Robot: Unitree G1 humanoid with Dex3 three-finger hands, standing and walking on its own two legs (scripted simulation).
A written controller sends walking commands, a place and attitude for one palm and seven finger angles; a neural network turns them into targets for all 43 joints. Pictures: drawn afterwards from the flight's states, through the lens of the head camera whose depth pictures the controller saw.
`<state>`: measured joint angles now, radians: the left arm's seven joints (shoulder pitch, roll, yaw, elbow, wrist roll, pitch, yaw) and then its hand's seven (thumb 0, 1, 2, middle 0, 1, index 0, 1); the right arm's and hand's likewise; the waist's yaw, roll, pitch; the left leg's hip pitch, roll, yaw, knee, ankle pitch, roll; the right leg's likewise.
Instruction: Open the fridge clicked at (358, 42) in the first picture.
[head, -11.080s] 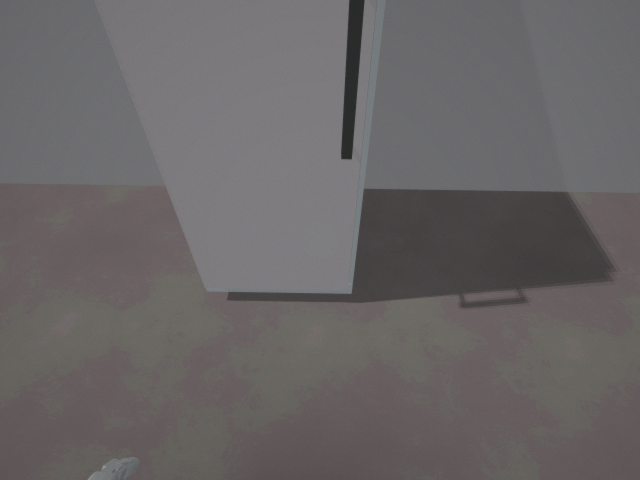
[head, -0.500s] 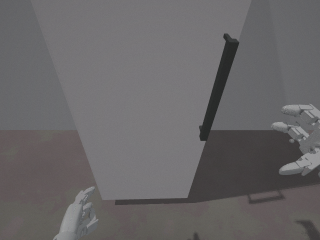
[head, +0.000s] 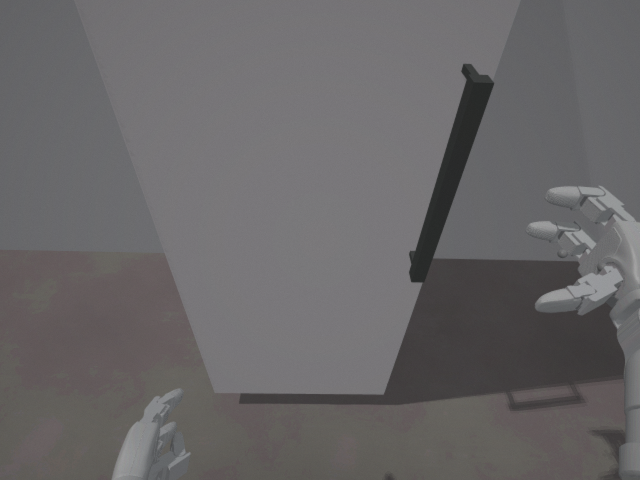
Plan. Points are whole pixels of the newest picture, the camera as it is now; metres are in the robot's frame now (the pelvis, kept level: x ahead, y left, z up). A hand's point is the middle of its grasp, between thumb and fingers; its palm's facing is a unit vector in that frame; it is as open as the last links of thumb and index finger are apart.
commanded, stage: move the hooked fingers beside the handle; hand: right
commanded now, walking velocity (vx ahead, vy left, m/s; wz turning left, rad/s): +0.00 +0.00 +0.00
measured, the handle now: (438, 190) +0.51 -0.17 +0.12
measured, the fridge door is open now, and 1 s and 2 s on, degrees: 0 0 0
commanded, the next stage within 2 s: feel for the door with the fingertips in 1.80 s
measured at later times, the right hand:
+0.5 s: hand (524, 218) +0.39 -0.24 +0.17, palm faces +0.01 +1.00 -0.01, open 14.0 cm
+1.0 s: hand (500, 193) +0.44 -0.23 +0.17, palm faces +0.00 +1.00 +0.00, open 14.0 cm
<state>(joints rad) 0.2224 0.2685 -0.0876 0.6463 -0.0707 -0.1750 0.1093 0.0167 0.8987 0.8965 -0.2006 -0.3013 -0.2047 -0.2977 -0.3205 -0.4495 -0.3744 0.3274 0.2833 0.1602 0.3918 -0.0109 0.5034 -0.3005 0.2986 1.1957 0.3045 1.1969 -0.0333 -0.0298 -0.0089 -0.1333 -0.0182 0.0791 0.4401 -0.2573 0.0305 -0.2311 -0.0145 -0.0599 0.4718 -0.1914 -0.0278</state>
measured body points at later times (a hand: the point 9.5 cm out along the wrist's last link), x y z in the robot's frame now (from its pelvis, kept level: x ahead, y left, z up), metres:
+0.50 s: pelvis +0.01 +0.00 +0.00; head +0.00 +0.01 +0.45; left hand +0.14 +0.26 -0.09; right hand +0.38 -0.29 +0.17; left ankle -0.01 +0.10 -0.74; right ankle +0.04 -0.10 -0.74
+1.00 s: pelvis +0.01 +0.00 -0.01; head +0.03 +0.00 +0.44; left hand +0.10 +0.27 -0.11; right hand +0.44 -0.28 +0.17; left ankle -0.01 +0.10 -0.74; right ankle +0.04 -0.10 -0.74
